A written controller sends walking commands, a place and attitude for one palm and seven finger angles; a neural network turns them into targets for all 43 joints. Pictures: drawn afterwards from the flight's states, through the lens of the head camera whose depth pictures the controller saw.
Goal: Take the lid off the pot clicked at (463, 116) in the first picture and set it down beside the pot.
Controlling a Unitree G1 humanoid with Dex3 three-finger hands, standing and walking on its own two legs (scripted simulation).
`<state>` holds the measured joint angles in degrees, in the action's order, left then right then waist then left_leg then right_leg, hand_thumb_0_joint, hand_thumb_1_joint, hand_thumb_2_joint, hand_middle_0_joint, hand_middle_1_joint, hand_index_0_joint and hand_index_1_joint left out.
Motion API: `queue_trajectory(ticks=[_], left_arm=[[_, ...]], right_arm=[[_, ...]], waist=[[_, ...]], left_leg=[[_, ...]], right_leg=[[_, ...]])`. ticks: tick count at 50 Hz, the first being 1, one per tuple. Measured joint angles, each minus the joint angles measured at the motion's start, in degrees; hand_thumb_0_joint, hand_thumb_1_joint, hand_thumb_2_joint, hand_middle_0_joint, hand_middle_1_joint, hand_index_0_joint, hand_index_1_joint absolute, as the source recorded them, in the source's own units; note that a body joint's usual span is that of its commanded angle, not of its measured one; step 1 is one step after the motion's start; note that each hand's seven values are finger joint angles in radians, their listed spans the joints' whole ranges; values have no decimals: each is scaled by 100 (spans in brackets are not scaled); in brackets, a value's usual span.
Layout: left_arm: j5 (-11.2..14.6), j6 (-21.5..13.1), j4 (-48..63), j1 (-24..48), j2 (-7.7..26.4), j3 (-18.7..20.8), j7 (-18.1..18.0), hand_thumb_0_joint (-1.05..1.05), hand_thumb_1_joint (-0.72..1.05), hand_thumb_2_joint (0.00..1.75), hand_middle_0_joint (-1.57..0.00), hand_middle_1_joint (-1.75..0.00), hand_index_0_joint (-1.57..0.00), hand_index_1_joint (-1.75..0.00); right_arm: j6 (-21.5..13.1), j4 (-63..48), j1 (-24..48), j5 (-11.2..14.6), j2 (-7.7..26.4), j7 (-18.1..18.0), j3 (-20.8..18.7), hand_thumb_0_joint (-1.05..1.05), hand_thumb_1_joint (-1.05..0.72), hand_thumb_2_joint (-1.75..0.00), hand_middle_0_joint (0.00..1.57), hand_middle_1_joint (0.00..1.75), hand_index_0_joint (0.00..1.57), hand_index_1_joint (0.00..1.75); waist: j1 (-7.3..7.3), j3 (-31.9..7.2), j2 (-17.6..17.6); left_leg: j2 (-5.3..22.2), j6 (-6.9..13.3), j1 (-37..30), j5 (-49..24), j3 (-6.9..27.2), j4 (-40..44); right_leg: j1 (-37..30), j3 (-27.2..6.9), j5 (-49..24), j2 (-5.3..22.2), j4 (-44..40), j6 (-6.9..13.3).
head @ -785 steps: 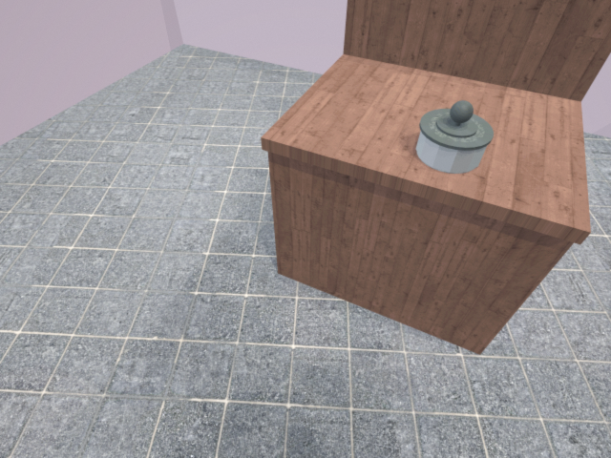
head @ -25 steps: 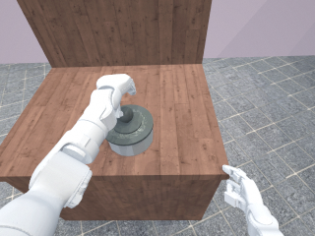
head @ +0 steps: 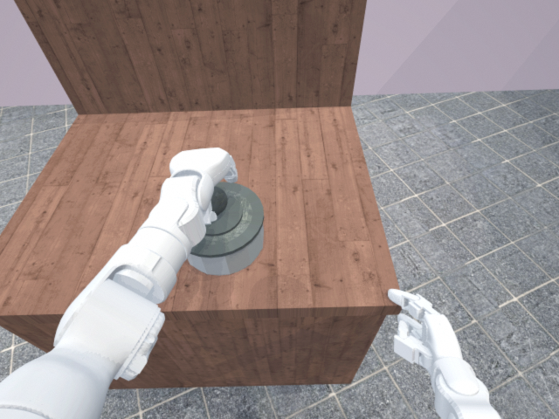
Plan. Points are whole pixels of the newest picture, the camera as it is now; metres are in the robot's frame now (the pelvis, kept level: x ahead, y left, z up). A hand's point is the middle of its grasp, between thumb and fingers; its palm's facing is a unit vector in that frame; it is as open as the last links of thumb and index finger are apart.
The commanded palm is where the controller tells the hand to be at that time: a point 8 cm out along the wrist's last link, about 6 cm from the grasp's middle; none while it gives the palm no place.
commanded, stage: lower the open fingers around the knob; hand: left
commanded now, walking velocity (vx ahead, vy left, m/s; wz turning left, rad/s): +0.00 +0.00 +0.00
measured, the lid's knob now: (212, 200) +0.47 +0.12 +0.03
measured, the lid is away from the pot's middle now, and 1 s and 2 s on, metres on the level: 0.00 0.00 0.01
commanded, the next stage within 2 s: close the fingers and squeeze the knob in 0.68 s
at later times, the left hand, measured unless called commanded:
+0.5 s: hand (205, 205) +0.44 +0.12 +0.05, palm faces -0.31 -0.05 -0.95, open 10.5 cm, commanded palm +0.44 +0.12 +0.11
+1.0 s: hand (209, 208) +0.44 +0.11 +0.05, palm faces -0.35 -0.06 -0.94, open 10.4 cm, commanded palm +0.44 +0.11 +0.11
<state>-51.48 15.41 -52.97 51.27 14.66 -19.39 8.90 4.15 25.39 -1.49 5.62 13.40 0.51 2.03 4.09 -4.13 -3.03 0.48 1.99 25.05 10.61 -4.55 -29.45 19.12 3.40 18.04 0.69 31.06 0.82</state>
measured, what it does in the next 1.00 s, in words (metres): stands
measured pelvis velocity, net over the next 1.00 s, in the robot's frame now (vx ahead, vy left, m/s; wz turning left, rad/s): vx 0.00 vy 0.01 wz -0.01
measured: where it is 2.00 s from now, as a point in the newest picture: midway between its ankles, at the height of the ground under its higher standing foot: outside the picture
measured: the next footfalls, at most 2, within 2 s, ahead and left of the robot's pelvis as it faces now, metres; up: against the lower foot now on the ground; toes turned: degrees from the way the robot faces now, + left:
none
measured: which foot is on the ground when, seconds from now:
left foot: down 0.00-1.00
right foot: down 0.00-1.00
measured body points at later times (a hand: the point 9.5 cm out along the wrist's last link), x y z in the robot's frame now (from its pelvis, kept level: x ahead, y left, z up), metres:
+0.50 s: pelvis +0.00 +0.01 +0.00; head +0.04 +0.00 +0.44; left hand +0.46 +0.12 +0.10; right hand +0.24 -0.23 -0.05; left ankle +0.04 +0.10 -0.73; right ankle -0.03 -0.11 -0.73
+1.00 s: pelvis +0.00 +0.01 +0.00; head +0.03 +0.00 +0.44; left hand +0.45 +0.12 +0.10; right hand +0.23 -0.22 -0.05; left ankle +0.04 +0.10 -0.73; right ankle -0.03 -0.11 -0.73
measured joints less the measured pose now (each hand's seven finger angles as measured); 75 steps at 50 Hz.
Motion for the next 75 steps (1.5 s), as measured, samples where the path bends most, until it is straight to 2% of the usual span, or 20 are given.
queue_trajectory(ticks=[7,13,18,21,27,34,41,48,52,56,59,66,75], left_arm=[[-61,-154,-109,-73,100,125,-17,0,-33,140,-81,-8,-81,-8],[-49,-275,-53,-213,98,69,-1,0,-32,140,-81,-8,-80,-8],[-113,-417,79,-255,81,23,-137,0,-32,140,-81,-8,-80,-8],[-184,-389,-65,-173,5,25,-303,0,-32,140,-81,-8,-80,-8],[-170,-151,-200,-74,-129,-10,-489,0,-32,140,-81,-8,-80,-8],[-92,38,-545,118,-293,-45,-475,0,-33,140,-81,-8,-80,-8],[-168,-15,-559,186,-249,-13,-476,0,-32,139,-80,-9,-80,-9],[-96,60,-631,137,-234,-30,-408,0,-23,123,-70,-30,-70,-30],[-53,-40,-461,76,-207,-28,-316,0,-17,117,-65,-44,-65,-44],[-135,-146,-385,26,-163,74,-370,0,-12,113,-62,-57,-62,-57],[-181,-75,-470,28,-126,65,-421,0,-8,112,-61,-64,-61,-64],[-80,-60,-260,-122,-115,33,-289,0,0,108,-61,-78,-61,-78],[-121,-143,-250,-117,-40,109,-310,0,10,102,-64,-89,-63,-89]], right_arm=[[-34,-28,-50,1,-14,-30,13,1,-90,-90,20,30,40,41],[-33,-95,-94,1,15,9,-71,1,-90,-90,20,30,41,42],[-70,-109,-99,-11,12,-1,-137,1,-90,-90,20,30,41,42],[-96,-92,-84,-9,5,13,-175,1,-90,-90,20,30,41,42],[-82,-91,-56,-30,-7,69,-240,1,-90,-90,20,30,39,41],[-49,3,42,-23,-29,30,-145,1,-90,-90,20,30,36,39],[-134,-18,24,-55,-78,-49,-84,1,-90,-90,20,30,34,38],[-129,-34,-22,-49,-66,-36,-55,1,-90,-90,20,30,35,38],[-148,-42,-41,-50,-59,-50,-45,1,-90,-90,20,30,36,39],[-153,-46,-54,-45,-63,-72,-26,1,-90,-90,20,30,38,40],[-133,-55,-54,-31,-69,-59,-18,1,-90,-90,20,30,38,40],[-89,-100,-105,-24,-37,-3,-85,1,-90,-90,20,30,40,41],[-80,-70,-53,-16,-52,-45,-58,1,-90,-90,20,30,40,41]], waist=[[15,-45,16],[3,-46,39],[-1,-46,66],[1,-81,66],[11,-138,30],[39,-150,67],[49,-140,58],[35,-169,39],[34,-135,53],[35,-141,38],[43,-154,36],[22,-148,22],[37,-102,53]], left_leg=[[23,6,71,69,-14,-82],[14,33,164,117,-12,-170],[-3,62,259,138,-24,-231],[-11,77,339,151,-37,-279],[-32,105,424,142,-61,-308],[-35,111,431,125,-69,-321],[-23,93,459,100,-52,-315],[-1,70,429,118,-38,-317],[3,58,399,123,-18,-314],[17,47,375,139,-24,-311],[32,36,378,152,-31,-316],[27,36,340,163,-11,-307],[34,38,327,158,-19,-299]], right_leg=[[44,-19,19,-19,6,-10],[111,-17,41,-7,44,-34],[201,-28,52,14,96,-58],[286,-42,62,28,148,-74],[385,-64,58,53,200,-99],[412,-72,59,59,252,-106],[442,-58,47,44,257,-84],[404,-48,59,20,243,-67],[364,-30,69,12,232,-52],[341,-40,74,-2,217,-43],[344,-49,76,-16,210,-38],[288,-31,83,-15,179,-35],[274,-41,64,-24,157,-37]])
